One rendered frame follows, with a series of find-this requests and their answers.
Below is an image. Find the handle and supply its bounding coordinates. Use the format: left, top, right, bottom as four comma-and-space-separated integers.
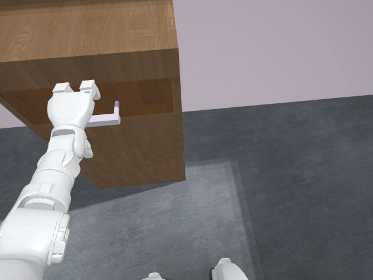
86, 101, 121, 127

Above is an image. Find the cabinet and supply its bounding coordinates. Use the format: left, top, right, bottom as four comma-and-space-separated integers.
0, 0, 186, 189

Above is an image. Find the robot left hand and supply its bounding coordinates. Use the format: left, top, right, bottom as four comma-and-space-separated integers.
47, 80, 100, 158

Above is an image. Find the robot left forearm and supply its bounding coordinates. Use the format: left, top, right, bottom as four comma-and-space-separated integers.
0, 125, 86, 240

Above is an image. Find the drawer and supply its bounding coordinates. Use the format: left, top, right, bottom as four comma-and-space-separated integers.
1, 78, 174, 125

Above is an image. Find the right robot thigh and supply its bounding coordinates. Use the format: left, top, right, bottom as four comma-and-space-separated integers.
212, 262, 248, 280

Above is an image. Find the robot left upper arm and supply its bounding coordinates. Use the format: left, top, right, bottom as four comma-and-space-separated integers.
0, 208, 70, 280

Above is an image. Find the right robot shin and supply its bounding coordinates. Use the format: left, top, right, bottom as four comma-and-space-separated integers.
216, 258, 231, 266

